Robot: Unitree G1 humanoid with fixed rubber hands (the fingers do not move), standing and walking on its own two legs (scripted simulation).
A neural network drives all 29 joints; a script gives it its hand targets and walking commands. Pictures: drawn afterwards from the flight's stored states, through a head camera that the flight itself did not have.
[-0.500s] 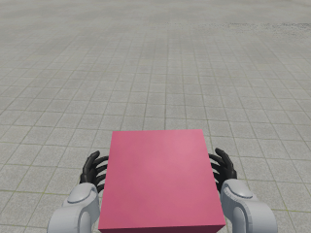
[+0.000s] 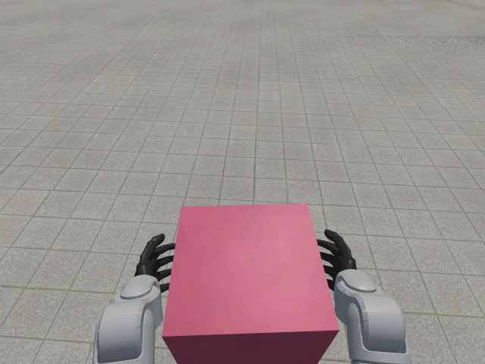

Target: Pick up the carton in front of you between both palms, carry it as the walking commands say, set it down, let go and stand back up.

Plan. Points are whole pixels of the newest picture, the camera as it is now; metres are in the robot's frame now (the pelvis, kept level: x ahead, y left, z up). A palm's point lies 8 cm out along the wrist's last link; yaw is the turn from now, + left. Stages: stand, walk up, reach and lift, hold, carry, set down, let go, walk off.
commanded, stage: carry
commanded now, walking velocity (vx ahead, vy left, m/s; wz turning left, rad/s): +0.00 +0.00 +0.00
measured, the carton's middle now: (246, 296) +0.26 +0.00 -0.01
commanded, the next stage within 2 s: hold in 1.24 s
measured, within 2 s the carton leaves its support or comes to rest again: neither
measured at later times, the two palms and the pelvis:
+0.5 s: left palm (159, 276) +0.28 +0.14 +0.03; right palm (337, 270) +0.28 -0.16 +0.03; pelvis -0.01 -0.01 +0.00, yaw +0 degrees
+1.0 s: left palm (166, 274) +0.28 +0.13 +0.03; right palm (344, 270) +0.28 -0.17 +0.03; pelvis -0.01 -0.02 +0.00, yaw +0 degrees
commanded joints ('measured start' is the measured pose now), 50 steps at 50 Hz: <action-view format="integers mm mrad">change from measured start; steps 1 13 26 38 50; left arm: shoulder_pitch -402 -543 -553 -596 -591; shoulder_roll -640 -702 -844 -855 -864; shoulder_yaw -507 -419 -518 -490 -479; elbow -9 290 247 283 302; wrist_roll -158 -87 -137 -131 -125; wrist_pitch -86 -345 -338 -332 -330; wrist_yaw -129 -217 -253 -262 -268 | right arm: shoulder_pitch -384 -543 -539 -586 -583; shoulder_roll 624 689 834 848 861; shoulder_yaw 491 418 502 485 478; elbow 3 301 273 292 311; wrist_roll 151 102 138 131 124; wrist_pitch -81 -343 -335 -328 -324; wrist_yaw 134 228 261 266 272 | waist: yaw -2 -4 -2 -1 1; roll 3 8 8 -2 -4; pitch -158 -203 -275 -225 -234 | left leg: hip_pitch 161 166 182 158 160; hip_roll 95 96 98 93 93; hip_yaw -110 -110 -110 -106 -98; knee -47 -31 12 0 7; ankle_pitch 157 189 312 225 232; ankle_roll -8 -9 1 -13 -17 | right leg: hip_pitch -76 -70 -36 -58 -51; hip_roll -113 -111 -107 -114 -116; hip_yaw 88 89 84 90 89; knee -99 -72 -13 -44 -38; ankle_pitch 175 190 332 297 336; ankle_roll -18 -20 -18 -22 -27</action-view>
